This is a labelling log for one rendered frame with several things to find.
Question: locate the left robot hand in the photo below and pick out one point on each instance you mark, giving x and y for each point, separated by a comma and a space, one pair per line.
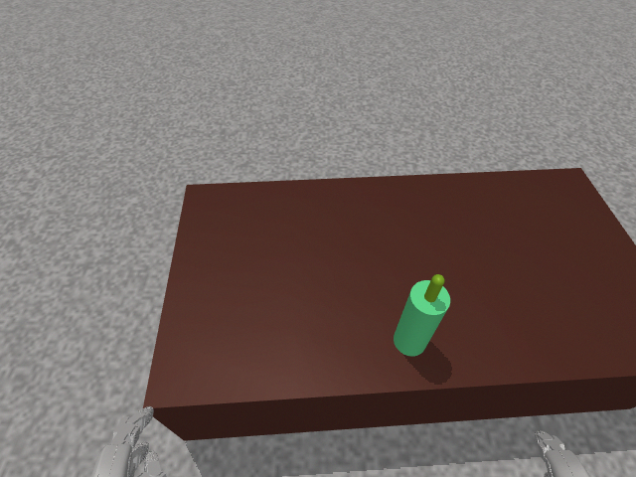
118, 459

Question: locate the right robot hand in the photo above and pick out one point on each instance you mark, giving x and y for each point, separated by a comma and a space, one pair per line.
560, 462

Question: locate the bottle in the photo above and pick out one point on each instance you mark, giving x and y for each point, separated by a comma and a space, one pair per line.
426, 305

